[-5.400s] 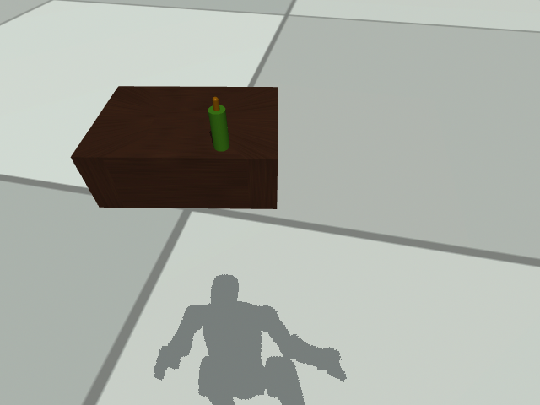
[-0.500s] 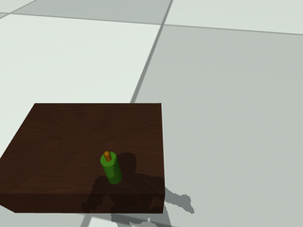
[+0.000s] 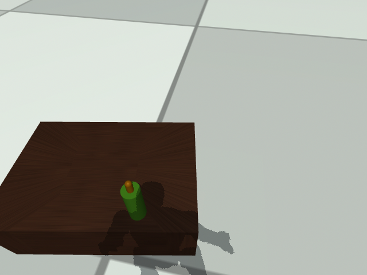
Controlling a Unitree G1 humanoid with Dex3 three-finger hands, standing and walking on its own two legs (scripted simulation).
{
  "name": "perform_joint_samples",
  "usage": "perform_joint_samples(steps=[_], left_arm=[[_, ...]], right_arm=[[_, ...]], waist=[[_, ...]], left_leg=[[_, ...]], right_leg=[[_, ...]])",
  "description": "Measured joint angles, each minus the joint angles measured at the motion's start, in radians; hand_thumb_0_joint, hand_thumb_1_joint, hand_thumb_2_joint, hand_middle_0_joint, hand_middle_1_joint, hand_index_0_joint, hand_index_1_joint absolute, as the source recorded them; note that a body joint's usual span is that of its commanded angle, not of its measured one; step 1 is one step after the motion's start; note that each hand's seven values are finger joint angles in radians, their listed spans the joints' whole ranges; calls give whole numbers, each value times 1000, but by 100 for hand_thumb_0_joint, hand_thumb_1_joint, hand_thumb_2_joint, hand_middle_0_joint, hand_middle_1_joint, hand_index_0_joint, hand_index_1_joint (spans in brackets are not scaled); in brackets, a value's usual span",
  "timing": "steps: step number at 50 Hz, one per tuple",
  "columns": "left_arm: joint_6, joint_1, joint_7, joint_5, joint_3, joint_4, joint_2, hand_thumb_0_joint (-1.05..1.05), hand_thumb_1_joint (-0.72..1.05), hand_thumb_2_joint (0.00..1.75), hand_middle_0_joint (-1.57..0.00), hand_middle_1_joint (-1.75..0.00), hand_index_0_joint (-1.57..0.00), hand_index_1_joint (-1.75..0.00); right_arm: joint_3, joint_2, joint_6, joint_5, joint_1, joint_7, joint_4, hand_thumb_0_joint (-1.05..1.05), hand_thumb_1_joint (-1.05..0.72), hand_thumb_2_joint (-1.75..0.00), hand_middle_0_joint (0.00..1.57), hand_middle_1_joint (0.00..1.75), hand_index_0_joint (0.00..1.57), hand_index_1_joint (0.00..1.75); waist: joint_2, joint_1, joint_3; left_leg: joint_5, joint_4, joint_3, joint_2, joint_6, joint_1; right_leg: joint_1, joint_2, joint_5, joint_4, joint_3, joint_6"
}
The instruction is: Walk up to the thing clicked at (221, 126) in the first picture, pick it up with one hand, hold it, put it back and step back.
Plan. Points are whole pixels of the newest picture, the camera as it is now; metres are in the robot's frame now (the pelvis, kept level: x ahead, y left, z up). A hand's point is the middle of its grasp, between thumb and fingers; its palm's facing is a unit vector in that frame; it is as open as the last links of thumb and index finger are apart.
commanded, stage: stand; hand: left
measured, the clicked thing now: (133, 198) +0.46 +0.22 -0.33
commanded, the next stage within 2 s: go down in 2.00 s
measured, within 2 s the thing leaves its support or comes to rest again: neither
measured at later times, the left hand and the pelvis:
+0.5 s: hand out of the picture +0.07 +0.26 -0.16, palm faces -0.02 -0.94 -0.34, open 7.4 cm; pelvis +0.00 +0.00 +0.00, yaw +0 degrees
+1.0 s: hand out of the picture +0.06 +0.26 -0.16, palm faces -0.02 -0.94 -0.34, open 7.4 cm; pelvis +0.00 +0.00 +0.00, yaw +0 degrees
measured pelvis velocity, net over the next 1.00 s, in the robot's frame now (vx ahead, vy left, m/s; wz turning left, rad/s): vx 0.00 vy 0.00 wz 0.01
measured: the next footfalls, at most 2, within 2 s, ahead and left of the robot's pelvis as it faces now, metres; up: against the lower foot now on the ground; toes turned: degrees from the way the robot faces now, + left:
none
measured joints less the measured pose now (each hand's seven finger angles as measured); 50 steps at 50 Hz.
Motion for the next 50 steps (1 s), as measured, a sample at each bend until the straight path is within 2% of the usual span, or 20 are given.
perform_joint_samples(steps=[50], left_arm=[[6,37,-4,3,-3,-10,8,1,90,90,-21,-30,-20,-30]], right_arm=[[4,0,-3,-2,30,3,6,1,-90,-90,20,30,21,30]], waist=[[-1,5,-10]], left_leg=[[11,-9,-5,-9,4,-1]], right_leg=[[-3,-9,1,4,-6,3]])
